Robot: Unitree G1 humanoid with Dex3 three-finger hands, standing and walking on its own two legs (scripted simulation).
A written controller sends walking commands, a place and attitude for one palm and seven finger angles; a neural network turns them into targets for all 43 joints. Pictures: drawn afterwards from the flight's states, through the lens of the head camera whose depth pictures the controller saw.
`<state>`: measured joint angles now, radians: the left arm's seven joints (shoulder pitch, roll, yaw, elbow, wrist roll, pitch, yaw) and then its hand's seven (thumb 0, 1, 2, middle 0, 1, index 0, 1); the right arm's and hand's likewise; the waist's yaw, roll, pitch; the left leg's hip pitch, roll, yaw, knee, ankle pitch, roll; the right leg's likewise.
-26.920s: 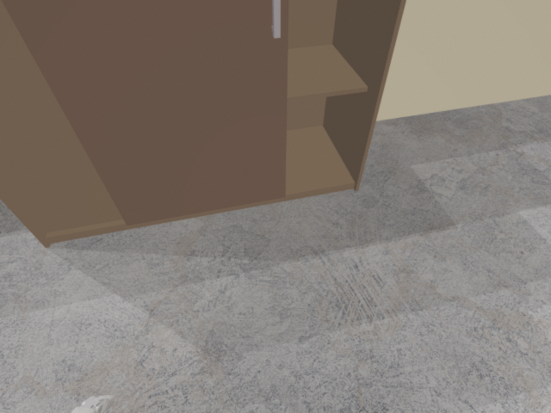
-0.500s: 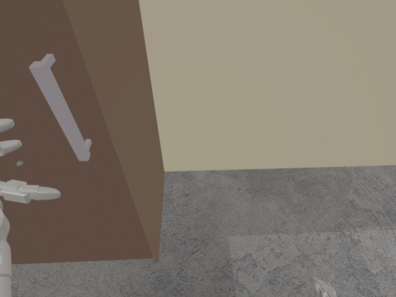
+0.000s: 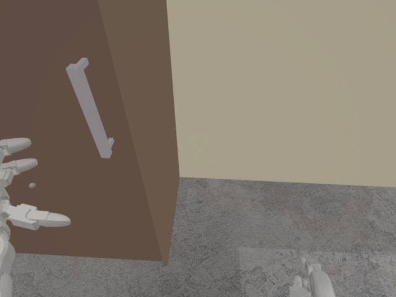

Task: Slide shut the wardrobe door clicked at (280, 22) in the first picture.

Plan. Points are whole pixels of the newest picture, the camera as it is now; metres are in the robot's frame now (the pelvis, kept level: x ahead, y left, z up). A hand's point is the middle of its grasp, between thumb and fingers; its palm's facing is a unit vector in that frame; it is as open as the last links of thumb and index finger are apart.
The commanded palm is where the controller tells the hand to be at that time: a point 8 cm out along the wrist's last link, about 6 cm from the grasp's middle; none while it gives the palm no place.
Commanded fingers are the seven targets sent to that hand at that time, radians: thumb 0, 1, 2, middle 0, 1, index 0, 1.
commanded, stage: draw the hand back to the body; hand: left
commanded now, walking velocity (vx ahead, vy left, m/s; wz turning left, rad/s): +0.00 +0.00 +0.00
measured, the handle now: (96, 112) +0.41 +0.29 +0.18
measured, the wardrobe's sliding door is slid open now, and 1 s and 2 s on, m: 0.00 0.00 0.00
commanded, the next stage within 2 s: step back with the hand held close in 1.54 s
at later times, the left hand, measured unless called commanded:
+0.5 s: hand (48, 196) +0.21 +0.28 +0.16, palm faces +0.27 -0.96 -0.09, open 14.5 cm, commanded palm +0.16 +0.33 +0.17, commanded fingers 0.00 -0.26 0.34 -0.24 -0.98 -0.24 -0.98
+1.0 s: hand (58, 188) +0.22 +0.27 +0.16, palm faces +0.45 -0.82 -0.35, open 10.4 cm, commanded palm +0.16 +0.30 +0.18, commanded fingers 0.00 0.65 0.78 -0.21 -0.45 -0.21 -0.45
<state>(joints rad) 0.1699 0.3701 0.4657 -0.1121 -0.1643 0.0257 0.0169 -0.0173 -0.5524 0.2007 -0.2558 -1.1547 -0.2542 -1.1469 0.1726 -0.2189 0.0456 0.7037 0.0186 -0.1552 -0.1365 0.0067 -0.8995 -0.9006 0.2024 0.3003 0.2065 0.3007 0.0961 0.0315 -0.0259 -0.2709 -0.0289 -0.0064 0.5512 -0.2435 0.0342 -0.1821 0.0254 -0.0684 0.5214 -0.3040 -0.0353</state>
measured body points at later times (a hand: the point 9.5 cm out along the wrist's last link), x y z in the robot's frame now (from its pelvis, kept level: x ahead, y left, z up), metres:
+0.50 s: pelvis -0.01 -0.01 +0.00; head -0.05 -0.02 +0.45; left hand +0.19 +0.33 +0.16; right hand +0.18 -0.25 -0.06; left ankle +0.03 +0.09 -0.73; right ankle -0.01 -0.10 -0.73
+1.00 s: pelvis +0.01 +0.00 +0.01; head -0.02 -0.01 +0.46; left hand +0.19 +0.31 +0.18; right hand +0.18 -0.22 -0.07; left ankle +0.03 +0.10 -0.73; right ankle -0.01 -0.10 -0.73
